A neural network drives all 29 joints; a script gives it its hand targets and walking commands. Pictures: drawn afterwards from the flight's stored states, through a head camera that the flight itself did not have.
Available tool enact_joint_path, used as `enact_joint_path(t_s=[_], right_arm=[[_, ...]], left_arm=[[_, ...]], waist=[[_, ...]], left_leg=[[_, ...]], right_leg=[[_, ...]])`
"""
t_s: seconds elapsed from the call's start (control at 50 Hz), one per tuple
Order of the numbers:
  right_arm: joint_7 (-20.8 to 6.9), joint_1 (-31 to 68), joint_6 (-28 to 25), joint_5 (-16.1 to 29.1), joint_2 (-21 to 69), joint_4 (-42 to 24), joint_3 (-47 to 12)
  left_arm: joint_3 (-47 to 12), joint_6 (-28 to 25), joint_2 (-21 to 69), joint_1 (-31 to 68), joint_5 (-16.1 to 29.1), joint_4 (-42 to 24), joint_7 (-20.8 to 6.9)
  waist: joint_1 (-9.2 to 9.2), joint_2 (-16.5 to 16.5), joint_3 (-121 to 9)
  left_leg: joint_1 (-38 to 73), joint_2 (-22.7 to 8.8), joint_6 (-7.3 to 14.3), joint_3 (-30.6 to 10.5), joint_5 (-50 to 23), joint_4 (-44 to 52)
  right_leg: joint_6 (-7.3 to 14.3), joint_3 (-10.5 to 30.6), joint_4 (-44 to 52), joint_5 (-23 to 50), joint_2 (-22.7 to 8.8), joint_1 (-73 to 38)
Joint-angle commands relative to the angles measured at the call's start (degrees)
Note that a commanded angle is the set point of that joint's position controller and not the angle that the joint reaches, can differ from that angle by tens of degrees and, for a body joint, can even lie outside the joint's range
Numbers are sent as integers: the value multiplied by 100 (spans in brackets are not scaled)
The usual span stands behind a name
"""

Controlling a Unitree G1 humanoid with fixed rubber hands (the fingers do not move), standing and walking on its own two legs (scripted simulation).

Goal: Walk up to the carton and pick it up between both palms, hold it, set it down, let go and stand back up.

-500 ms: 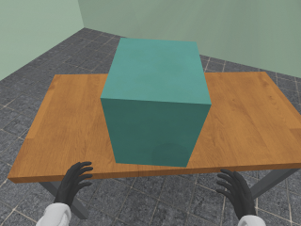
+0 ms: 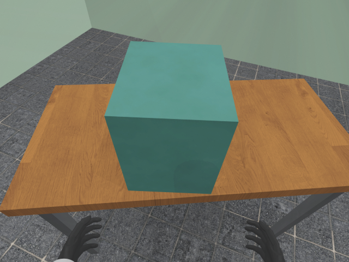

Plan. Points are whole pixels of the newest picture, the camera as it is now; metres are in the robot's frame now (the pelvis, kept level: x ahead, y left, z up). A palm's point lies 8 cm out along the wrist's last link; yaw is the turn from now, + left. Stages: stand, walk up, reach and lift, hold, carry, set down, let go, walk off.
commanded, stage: set down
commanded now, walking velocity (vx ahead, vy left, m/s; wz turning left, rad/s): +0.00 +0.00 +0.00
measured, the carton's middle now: (172, 121) +0.44 +0.05 +0.07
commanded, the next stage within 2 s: let go in 1.02 s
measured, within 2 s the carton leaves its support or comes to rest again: neither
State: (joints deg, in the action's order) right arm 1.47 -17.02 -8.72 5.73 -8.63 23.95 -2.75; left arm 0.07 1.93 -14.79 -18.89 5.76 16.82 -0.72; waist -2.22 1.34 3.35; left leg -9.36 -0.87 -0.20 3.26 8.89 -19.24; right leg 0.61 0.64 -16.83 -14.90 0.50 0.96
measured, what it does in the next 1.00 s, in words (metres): stands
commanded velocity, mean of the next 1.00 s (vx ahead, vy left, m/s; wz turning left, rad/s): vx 0.00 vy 0.00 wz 0.00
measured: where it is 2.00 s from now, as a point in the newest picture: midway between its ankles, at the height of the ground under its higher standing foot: outside the picture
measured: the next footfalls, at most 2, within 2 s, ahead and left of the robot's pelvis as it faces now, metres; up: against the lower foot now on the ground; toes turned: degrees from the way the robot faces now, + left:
none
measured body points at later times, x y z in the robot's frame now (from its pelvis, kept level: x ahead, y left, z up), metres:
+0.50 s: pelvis -0.01 -0.01 +0.00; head +0.01 +0.00 +0.44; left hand +0.15 +0.22 -0.10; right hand +0.14 -0.23 -0.10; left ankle +0.02 +0.12 -0.75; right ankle -0.06 -0.11 -0.75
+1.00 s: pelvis -0.01 +0.00 +0.00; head +0.01 +0.02 +0.44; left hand +0.16 +0.22 -0.10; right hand +0.14 -0.23 -0.10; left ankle +0.02 +0.12 -0.75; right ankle -0.06 -0.11 -0.75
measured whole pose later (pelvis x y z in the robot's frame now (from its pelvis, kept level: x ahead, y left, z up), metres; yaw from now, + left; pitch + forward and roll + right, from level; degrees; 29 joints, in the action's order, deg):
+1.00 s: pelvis -0.01 +0.00 +0.00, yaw -1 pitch -2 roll +0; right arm -2.1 -10.6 -12.3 -0.2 -11.0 42.1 0.4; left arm 0.2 6.3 -10.6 -10.8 -1.0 29.6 1.5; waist -0.3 2.1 4.5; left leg -11.7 -1.4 0.2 4.6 10.3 -23.6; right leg 0.3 2.0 -23.1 -16.8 0.7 4.6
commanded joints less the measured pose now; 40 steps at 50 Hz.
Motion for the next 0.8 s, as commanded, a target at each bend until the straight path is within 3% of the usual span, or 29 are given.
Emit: enact_joint_path(t_s=[0.0, 0.06, 0.08, 0.12, 0.14, 0.22, 0.28, 0.38, 0.54, 0.66, 0.78], right_arm=[[40, 244, -414, -147, -653, -445, 262], [-24, 419, -426, -217, -685, 27, 316], [-35, 545, -456, -253, -699, -119, 378], [-56, 602, -389, -410, -680, 346, 347], [-65, 695, -401, -464, -684, 244, 386], [-113, 961, -463, -514, -695, 414, 487], [-165, 970, -455, -594, -744, 935, 510], [-196, 1054, -462, -640, -717, 1211, 469], [-223, 1117, -700, -672, -948, 1300, 524], [-267, 1156, -639, -641, -988, 1128, 567], [-290, 1077, -584, -612, -985, 978, 529]], left_arm=[[477, -190, -643, 219, -199, -645, -80], [426, -57, -610, 357, -339, -398, -39], [468, -66, -616, 488, -314, -537, -15], [407, 75, -577, 531, -409, 13, -32], [459, 77, -567, 668, -386, -68, -36], [363, 75, -565, 1071, -374, -18, 74], [284, 183, -453, 1058, -476, 366, 118], [312, 267, -410, 1270, -556, 582, 138], [340, 226, -313, 1355, -670, 623, 185], [254, 235, -232, 1412, -616, 533, 221], [274, 233, -215, 1288, -696, 486, 239]], waist=[[27, -210, -754], [48, -337, -507], [61, -269, -661], [96, -206, -508], [98, -55, -593], [124, -109, -700], [205, -192, -628], [228, -66, -665], [256, -27, -914], [217, 16, -746], [158, 52, -715]], left_leg=[[2195, 99, -179, -182, -2283, -285], [2177, 78, -194, -147, -2123, -296], [2188, 76, -178, -127, -2008, -273], [2118, 79, -144, -81, -1702, -278], [2095, 86, -123, -43, -1609, -275], [1898, 37, -108, -22, -1219, -309], [1948, 37, -129, -38, -1194, -331], [1885, 57, -27, -24, -970, -358], [1877, 69, -16, -39, -1145, -429], [1780, 41, -20, 12, -840, -383], [1770, 47, 1, 32, -888, -390]], right_leg=[[-67, -61, 353, 2074, -38, 1566], [-23, -133, 389, 1654, 6, 1761], [-29, -114, 386, 1548, 4, 1778], [-54, -124, 398, 1359, -14, 1923], [-84, -146, 347, 1384, -9, 1860], [-96, -167, 235, 1098, -36, 1971], [-85, -193, 207, 1172, -48, 1985], [-168, -140, 145, 1372, -104, 1967], [-225, -113, -39, 2051, -94, 1810], [-178, -131, 29, 1455, -84, 1954], [-160, -93, 4, 1536, -57, 1906]])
